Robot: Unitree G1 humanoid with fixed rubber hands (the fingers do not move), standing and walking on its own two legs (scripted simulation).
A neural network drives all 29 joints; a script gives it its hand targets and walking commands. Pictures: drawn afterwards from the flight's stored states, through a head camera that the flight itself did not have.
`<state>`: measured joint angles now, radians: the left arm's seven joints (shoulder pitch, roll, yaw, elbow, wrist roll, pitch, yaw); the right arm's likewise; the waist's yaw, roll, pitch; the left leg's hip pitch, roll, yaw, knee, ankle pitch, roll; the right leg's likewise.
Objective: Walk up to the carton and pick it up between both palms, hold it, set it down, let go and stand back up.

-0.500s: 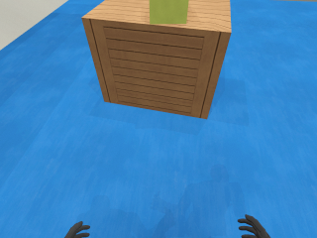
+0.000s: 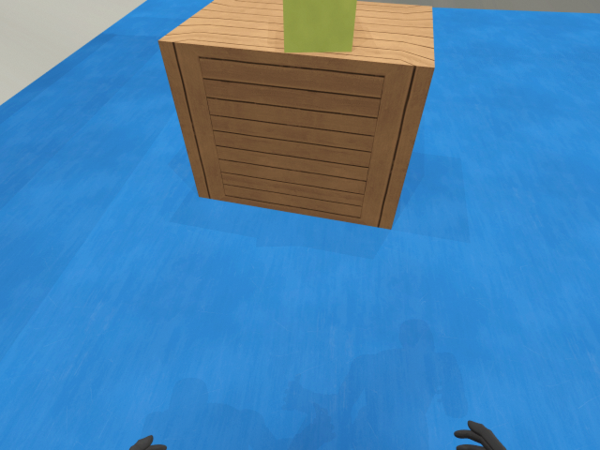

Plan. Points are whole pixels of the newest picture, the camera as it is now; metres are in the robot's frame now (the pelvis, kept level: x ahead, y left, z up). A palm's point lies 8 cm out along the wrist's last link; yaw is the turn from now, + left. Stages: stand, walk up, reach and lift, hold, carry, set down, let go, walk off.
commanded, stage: stand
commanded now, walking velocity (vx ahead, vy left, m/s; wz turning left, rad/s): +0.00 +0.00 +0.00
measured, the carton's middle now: (316, 5) +1.46 -0.08 +0.10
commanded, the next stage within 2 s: walk up in 1.66 s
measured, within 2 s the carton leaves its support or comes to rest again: neither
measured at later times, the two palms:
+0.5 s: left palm out of the picture +0.09 +0.25 -0.11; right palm out of the picture +0.09 -0.26 -0.10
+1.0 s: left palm out of the picture +0.07 +0.25 -0.12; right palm out of the picture +0.08 -0.26 -0.11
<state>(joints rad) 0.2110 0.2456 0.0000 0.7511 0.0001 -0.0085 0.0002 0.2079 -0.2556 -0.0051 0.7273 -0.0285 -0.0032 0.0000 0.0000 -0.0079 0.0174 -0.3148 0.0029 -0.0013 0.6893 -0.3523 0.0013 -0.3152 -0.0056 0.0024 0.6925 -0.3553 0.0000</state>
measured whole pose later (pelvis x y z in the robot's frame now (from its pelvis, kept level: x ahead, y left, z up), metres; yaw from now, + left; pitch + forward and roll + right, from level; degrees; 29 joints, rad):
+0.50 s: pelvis -0.01 +0.00 +0.00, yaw +0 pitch -2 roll +0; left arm 0.21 0.25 0.00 0.84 0.00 -0.01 0.00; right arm 0.21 -0.27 -0.01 0.82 -0.03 -0.01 0.00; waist 0.00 -0.01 0.02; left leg -0.32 0.00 0.00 0.69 -0.34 0.00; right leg -0.32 -0.01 0.00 0.69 -0.34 0.00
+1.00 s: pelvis -0.02 +0.00 +0.00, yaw +0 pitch -2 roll +0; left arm 0.21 0.26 0.00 0.89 0.00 -0.01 0.00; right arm 0.21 -0.27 -0.01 0.87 -0.03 -0.01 0.00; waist 0.00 -0.01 0.02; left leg -0.32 0.00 -0.01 0.67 -0.31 0.00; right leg -0.32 -0.01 0.00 0.67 -0.32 0.00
